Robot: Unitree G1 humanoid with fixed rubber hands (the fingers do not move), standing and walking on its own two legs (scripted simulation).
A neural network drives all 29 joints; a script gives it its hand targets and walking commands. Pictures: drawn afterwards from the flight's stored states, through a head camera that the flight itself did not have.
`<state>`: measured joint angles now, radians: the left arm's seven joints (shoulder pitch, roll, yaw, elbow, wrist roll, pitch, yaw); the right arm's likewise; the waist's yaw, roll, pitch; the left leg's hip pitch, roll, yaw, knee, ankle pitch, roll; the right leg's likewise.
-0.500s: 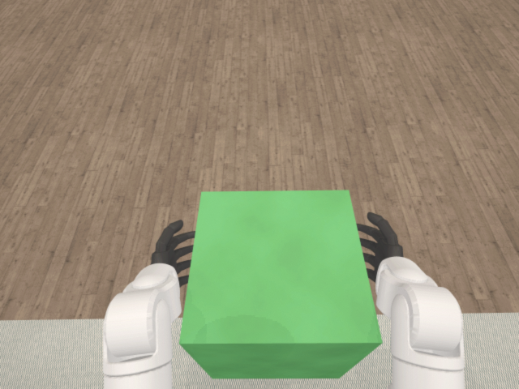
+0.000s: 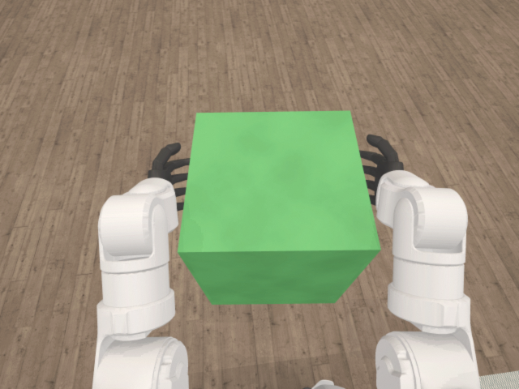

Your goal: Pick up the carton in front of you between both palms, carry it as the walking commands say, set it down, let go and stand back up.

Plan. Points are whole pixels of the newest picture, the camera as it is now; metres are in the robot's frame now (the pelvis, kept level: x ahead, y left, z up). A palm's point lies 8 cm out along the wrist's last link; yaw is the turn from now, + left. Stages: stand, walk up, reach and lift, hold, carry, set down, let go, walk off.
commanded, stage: carry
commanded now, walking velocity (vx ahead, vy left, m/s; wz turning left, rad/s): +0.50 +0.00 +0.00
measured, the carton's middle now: (273, 218) +0.36 -0.01 +0.08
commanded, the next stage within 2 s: none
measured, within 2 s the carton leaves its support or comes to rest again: neither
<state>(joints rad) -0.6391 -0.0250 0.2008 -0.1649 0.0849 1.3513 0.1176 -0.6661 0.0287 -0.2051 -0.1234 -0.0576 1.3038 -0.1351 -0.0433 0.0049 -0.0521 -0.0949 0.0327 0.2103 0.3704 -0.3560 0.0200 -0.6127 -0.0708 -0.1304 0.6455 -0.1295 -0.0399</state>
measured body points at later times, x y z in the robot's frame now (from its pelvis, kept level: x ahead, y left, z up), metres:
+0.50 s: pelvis +0.34 -0.01 -0.01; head +0.44 -0.02 +0.43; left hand +0.75 +0.15 +0.13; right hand +0.76 -0.16 +0.14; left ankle +0.46 +0.07 -0.70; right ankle +0.18 -0.09 -0.70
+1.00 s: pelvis +0.67 -0.06 +0.06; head +0.72 -0.06 +0.51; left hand +1.05 +0.12 +0.20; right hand +1.09 -0.18 +0.21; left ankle +0.60 +0.05 -0.55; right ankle +0.69 -0.13 -0.67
